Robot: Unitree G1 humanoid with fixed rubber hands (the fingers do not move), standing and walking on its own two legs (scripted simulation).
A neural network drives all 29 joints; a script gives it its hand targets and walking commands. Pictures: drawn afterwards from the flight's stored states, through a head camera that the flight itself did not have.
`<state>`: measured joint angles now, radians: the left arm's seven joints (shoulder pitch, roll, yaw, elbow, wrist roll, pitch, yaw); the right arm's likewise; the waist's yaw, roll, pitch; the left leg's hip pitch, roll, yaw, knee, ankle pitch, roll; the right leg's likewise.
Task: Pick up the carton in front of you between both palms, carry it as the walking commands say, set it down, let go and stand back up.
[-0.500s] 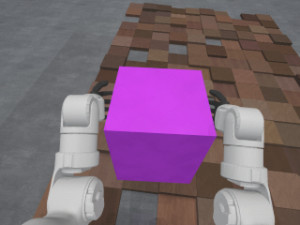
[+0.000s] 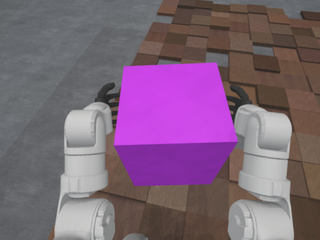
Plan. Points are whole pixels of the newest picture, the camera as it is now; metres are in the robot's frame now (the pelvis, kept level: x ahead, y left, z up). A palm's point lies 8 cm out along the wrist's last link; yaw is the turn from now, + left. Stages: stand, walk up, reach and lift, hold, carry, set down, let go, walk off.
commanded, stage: carry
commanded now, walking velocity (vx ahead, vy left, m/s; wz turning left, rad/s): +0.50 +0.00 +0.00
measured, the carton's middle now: (171, 130) +0.39 +0.02 +0.06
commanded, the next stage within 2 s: none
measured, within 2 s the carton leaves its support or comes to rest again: neither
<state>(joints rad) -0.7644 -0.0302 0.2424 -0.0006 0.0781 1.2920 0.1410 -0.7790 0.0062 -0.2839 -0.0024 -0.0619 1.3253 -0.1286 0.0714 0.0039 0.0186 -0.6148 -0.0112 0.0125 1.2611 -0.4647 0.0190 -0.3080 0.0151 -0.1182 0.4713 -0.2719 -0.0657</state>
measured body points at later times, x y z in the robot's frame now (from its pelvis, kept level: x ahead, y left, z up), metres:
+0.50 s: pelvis +0.31 +0.03 +0.02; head +0.37 +0.04 +0.46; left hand +0.71 +0.15 +0.15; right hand +0.68 -0.15 +0.15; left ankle +0.27 +0.12 -0.72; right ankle +0.42 -0.10 -0.66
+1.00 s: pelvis +0.61 +0.01 +0.02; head +0.63 +0.00 +0.47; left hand +0.97 +0.17 +0.12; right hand +0.98 -0.13 +0.12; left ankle +0.72 +0.12 -0.70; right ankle +0.53 -0.08 -0.72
